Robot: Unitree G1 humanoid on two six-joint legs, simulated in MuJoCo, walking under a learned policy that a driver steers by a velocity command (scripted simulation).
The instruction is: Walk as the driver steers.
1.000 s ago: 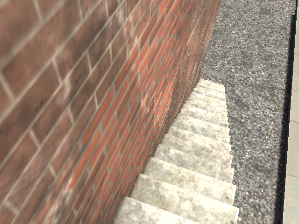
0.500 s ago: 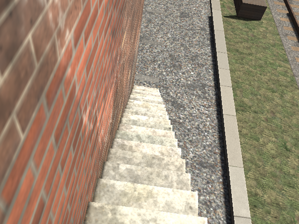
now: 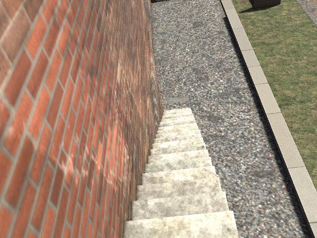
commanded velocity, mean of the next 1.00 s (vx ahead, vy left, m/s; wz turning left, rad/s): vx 0.17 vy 0.00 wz -0.08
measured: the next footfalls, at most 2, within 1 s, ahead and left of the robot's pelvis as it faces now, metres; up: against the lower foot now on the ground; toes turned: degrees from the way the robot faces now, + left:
left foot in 0.26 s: +0.06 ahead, +0.13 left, +0.00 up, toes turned -5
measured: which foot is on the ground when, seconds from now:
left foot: up 0.00-0.24, down 0.26-1.00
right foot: down 0.00-1.00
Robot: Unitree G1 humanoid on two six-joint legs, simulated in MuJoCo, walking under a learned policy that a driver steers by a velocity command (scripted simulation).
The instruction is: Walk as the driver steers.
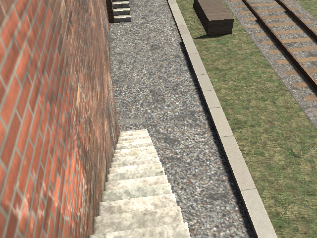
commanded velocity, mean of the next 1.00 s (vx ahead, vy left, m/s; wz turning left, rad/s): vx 0.49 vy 0.00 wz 0.00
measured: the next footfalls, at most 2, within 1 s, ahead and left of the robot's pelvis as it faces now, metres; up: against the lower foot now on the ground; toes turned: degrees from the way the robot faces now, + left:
right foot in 0.46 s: +0.17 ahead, -0.02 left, -0.19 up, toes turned -3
left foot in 0.96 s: +0.38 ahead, +0.31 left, -0.39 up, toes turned +3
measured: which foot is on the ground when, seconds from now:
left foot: down 0.00-0.46, up 0.48-0.94, down 0.96-1.00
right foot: down 0.00-0.14, up 0.16-0.44, down 0.46-0.94, up 0.96-1.00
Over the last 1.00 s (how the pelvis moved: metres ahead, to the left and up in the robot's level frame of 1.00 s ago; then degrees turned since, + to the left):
0.12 0.01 0.00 -2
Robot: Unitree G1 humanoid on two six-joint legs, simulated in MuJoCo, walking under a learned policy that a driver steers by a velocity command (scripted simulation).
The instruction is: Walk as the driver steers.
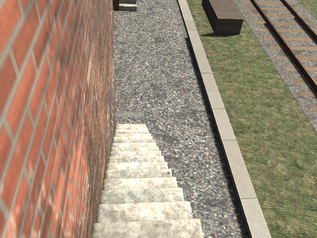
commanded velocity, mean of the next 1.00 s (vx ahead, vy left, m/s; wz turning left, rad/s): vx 0.50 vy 0.00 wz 0.00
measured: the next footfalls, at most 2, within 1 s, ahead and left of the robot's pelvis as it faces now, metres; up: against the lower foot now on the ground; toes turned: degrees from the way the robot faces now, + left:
right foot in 0.58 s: +0.38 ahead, -0.20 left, -0.19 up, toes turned -3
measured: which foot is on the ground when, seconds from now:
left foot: down 0.00-0.58, up 0.60-1.00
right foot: up 0.00-0.56, down 0.58-1.00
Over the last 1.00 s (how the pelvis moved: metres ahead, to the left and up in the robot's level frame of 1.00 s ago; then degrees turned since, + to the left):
0.29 0.20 -0.36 3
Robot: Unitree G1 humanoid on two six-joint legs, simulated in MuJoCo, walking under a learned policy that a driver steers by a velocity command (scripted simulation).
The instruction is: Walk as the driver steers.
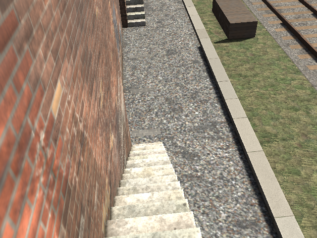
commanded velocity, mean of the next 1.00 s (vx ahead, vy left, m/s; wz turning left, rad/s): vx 0.50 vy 0.00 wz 0.00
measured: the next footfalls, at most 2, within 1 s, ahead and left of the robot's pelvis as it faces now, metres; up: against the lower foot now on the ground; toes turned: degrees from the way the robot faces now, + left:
left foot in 0.22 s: +0.19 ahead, +0.17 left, -0.20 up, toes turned +0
right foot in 0.76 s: +0.46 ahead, -0.01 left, -0.39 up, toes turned +4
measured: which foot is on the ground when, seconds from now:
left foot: up 0.00-0.20, down 0.22-0.76, up 0.78-1.00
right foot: down 0.00-0.22, up 0.24-0.74, down 0.76-1.00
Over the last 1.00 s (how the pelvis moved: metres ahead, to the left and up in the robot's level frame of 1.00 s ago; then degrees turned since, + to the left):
0.41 -0.09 -0.25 -2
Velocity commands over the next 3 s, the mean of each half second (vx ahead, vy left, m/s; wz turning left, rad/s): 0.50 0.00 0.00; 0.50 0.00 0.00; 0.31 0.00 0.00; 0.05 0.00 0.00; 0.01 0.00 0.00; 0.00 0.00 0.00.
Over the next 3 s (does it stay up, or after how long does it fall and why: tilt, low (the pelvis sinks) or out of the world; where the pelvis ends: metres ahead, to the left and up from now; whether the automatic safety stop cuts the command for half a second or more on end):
stays up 0.65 0.18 -0.53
